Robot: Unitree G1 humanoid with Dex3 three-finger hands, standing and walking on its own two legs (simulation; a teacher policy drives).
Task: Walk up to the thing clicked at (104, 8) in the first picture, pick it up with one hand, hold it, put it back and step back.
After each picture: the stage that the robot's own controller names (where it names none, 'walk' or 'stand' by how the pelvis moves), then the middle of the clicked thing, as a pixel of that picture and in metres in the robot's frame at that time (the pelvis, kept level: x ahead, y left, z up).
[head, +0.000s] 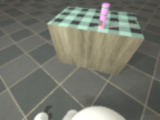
stand; (103, 17) +1.04 -0.07 +0.13
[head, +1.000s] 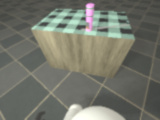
walk; (89, 18) +0.92 +0.12 +0.16
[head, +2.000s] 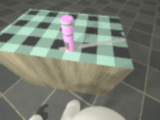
walk; (68, 36) +0.50 +0.23 +0.16
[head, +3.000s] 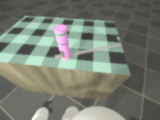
stand; (63, 45) +0.46 +0.22 +0.14
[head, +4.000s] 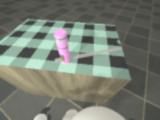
stand; (63, 48) +0.44 +0.22 +0.13
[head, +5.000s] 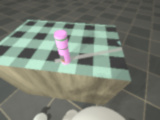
stand; (63, 49) +0.43 +0.22 +0.13
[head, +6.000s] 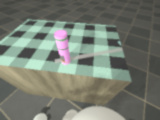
stand; (63, 49) +0.43 +0.22 +0.13
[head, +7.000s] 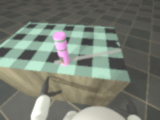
rise first; (62, 50) +0.42 +0.24 +0.13
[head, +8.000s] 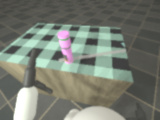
go down; (66, 49) +0.44 +0.24 +0.14
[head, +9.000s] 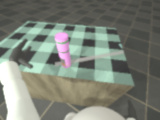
go down; (64, 52) +0.41 +0.21 +0.14
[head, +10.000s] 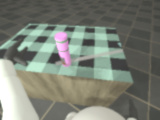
approach; (64, 51) +0.42 +0.22 +0.14
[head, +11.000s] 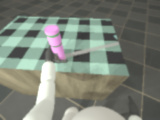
close; (57, 46) +0.43 +0.24 +0.15
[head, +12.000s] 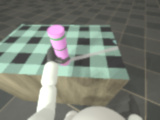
lift; (61, 49) +0.36 +0.19 +0.22
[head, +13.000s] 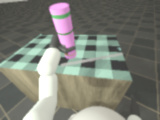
lift; (66, 36) +0.32 +0.15 +0.35
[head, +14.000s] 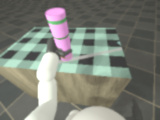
hold; (62, 39) +0.33 +0.17 +0.31
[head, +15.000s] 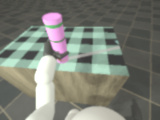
hold; (58, 42) +0.34 +0.19 +0.28
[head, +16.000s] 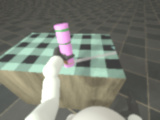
hold; (65, 47) +0.37 +0.18 +0.26
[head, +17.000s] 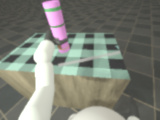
crouch; (58, 30) +0.39 +0.20 +0.35
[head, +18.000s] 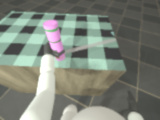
lower; (56, 43) +0.45 +0.23 +0.16
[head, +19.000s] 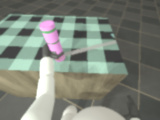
lower; (54, 44) +0.43 +0.24 +0.17
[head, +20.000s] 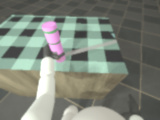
lower; (55, 45) +0.43 +0.23 +0.17
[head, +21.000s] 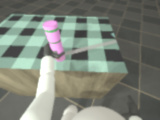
lower; (56, 44) +0.44 +0.23 +0.17
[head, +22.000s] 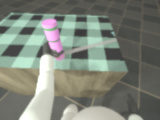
lower; (55, 42) +0.45 +0.23 +0.17
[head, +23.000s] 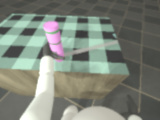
open; (56, 44) +0.43 +0.23 +0.17
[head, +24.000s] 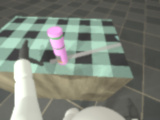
sink last; (59, 48) +0.41 +0.22 +0.16
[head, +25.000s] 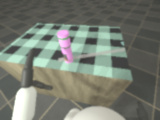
stand; (66, 48) +0.44 +0.24 +0.14
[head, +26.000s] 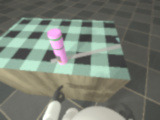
stand; (59, 49) +0.41 +0.24 +0.14
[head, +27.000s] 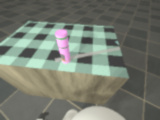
stand; (64, 48) +0.45 +0.23 +0.13
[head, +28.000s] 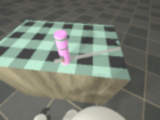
stand; (63, 49) +0.43 +0.22 +0.13
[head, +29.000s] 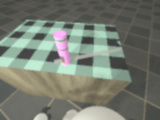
stand; (63, 50) +0.42 +0.22 +0.13
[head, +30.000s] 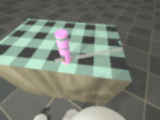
stand; (64, 49) +0.43 +0.22 +0.13
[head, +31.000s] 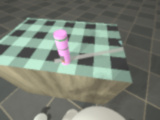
stand; (63, 49) +0.42 +0.22 +0.13
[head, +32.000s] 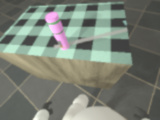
walk; (59, 34) +0.51 +0.25 +0.15
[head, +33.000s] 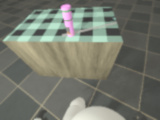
walk; (68, 22) +0.73 +0.27 +0.16
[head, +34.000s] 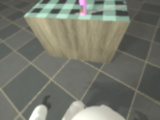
stand; (83, 1) +1.02 +0.19 +0.16
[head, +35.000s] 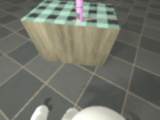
stand; (79, 9) +1.04 +0.21 +0.14
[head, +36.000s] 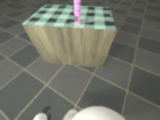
stand; (77, 12) +1.06 +0.22 +0.13
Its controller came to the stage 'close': yes
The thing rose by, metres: 0.23
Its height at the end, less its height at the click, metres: +0.00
